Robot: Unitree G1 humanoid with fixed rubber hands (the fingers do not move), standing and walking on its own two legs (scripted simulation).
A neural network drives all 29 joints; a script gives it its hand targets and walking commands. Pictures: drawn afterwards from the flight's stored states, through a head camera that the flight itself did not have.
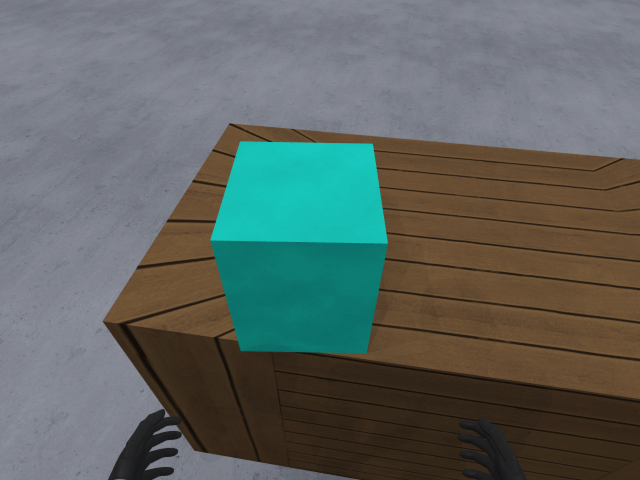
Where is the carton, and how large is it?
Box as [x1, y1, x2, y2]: [210, 141, 387, 352]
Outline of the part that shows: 240,141 210,240 240,349 259,351 366,352 387,245 372,144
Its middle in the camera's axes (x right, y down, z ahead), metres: -0.03 +0.01 +0.60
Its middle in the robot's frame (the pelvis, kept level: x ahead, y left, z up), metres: +0.45 +0.05 +0.04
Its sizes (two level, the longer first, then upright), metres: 0.210 0.200 0.250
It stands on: a pedestal, 0.69 m high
